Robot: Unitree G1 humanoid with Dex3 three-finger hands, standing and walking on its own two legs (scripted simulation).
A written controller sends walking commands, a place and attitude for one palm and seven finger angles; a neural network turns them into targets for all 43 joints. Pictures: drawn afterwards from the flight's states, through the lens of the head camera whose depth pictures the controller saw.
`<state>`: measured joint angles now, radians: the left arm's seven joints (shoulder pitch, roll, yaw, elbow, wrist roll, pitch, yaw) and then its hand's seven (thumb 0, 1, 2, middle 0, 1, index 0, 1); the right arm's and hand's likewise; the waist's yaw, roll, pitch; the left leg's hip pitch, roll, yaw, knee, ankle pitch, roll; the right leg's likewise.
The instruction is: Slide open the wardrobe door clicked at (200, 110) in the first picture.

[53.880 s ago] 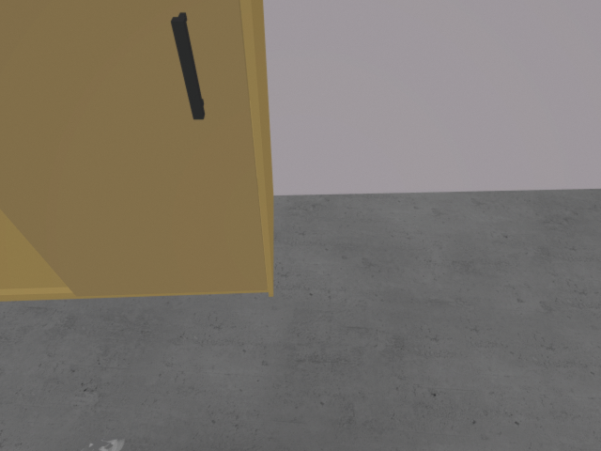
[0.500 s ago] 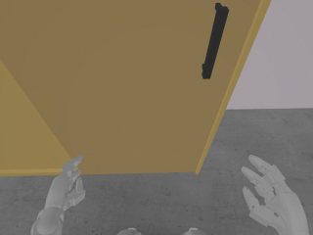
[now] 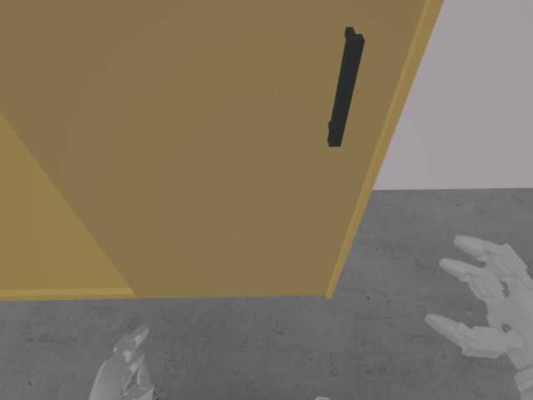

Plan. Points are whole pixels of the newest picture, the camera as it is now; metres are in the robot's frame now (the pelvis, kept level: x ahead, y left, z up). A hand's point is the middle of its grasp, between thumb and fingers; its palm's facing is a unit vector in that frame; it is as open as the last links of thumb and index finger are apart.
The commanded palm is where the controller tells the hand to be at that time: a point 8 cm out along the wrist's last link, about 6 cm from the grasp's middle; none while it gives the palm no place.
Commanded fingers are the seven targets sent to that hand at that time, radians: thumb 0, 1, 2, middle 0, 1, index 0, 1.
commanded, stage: raise the hand with hooked fingers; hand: right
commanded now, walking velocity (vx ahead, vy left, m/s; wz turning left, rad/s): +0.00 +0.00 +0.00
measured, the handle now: (341, 91) +0.56 -0.09 +0.18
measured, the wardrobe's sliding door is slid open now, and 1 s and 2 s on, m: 0.00 0.00 0.00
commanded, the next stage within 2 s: move the hooked fingers beside the handle in 1.22 s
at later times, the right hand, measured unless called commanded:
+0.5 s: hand (525, 256) +0.27 -0.27 +0.16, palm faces +0.04 +1.00 -0.08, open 13.8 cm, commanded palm +0.24 -0.31 +0.18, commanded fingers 0.00 0.50 -0.30 0.30 1.20 0.30 1.20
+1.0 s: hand (520, 220) +0.29 -0.25 +0.20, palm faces +0.02 +1.00 -0.06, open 14.0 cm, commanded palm +0.26 -0.30 +0.21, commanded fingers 0.00 0.50 -0.30 0.30 1.20 0.30 1.20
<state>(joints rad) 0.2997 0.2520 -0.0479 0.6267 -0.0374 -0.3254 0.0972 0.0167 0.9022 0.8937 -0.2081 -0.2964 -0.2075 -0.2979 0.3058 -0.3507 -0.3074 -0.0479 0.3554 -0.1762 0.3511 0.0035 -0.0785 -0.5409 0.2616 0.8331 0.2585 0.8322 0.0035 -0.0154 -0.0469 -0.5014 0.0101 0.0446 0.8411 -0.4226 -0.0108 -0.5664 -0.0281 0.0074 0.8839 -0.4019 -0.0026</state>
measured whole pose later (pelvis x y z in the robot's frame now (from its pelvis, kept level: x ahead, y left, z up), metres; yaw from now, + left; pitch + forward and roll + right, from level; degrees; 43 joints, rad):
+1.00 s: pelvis +0.02 +0.02 +0.04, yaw +0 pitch -2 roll +0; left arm 0.22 0.29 -0.05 0.63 -0.08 -0.22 0.13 0.02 0.91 0.89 -0.20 -0.30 -0.20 -0.30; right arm -0.06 -0.47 -0.44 0.12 0.36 0.16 0.45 -0.01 0.49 -0.30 0.30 1.20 0.30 1.20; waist -0.04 -0.03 -0.02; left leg -0.19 0.00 0.04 0.53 -0.31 0.01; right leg -0.24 -0.04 0.00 0.55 -0.28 0.02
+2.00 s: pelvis +0.02 +0.01 +0.04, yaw +0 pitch -1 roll +0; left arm 0.23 0.26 -0.06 0.68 -0.08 -0.18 0.14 0.01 0.90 0.89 -0.21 -0.30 -0.21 -0.30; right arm -0.36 -0.40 -0.29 0.32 0.24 0.17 0.30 -0.01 0.50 -0.30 0.30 1.20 0.30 1.20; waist -0.02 -0.02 -0.03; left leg -0.20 0.01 0.04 0.50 -0.29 0.00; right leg -0.25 -0.02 -0.01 0.53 -0.26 0.01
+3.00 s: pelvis +0.02 +0.01 +0.03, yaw +2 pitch +6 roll +1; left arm 0.35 0.27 -0.01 0.73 -0.05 -0.11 0.08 0.01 0.91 0.89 -0.20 -0.30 -0.20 -0.30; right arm -0.84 -0.43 -0.30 0.94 0.13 -0.04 0.21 -0.01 0.49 -0.30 0.30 1.20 0.30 1.20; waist 0.09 -0.01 -0.06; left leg -0.37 -0.01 0.02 0.57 -0.30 0.00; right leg -0.41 -0.04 -0.02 0.60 -0.29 0.01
